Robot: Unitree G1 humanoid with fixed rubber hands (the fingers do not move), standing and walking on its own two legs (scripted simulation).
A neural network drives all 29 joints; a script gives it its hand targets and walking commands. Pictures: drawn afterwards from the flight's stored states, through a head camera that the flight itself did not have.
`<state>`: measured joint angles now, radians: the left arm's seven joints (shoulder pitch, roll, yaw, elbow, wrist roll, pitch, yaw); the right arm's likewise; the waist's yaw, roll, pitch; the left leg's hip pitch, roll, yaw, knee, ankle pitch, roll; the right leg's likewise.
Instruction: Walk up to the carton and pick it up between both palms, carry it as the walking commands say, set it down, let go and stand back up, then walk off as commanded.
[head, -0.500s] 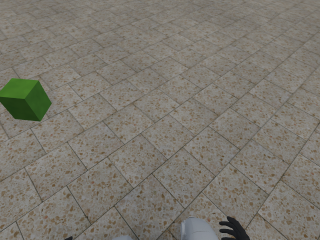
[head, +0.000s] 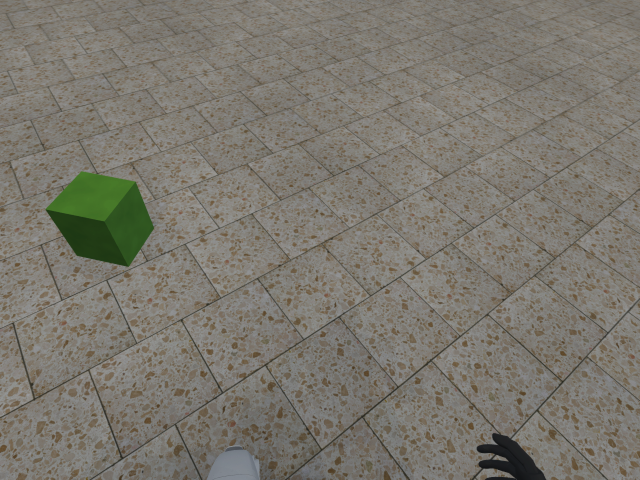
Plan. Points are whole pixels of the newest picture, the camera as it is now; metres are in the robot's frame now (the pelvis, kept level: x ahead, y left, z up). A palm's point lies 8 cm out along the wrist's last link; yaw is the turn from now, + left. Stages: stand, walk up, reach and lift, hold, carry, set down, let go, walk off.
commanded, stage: walk up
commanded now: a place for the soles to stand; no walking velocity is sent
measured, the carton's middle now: (105, 219) +1.04 +0.76 -0.61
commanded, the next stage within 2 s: none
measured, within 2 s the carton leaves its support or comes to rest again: neither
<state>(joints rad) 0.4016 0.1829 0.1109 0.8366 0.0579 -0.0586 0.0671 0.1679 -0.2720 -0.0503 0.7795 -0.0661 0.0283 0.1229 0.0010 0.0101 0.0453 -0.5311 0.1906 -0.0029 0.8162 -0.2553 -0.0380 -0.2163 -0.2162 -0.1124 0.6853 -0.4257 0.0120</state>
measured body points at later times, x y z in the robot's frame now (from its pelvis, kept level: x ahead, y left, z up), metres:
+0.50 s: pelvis +0.19 +0.14 +0.01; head +0.21 +0.11 +0.46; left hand +0.27 +0.37 -0.10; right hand +0.28 -0.11 -0.14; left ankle +0.26 +0.26 -0.63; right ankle +0.20 -0.02 -0.70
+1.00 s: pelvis +0.36 +0.33 +0.01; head +0.37 +0.30 +0.45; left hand +0.49 +0.56 -0.10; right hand +0.42 +0.09 -0.14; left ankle +0.40 +0.39 -0.70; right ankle +0.43 +0.23 -0.69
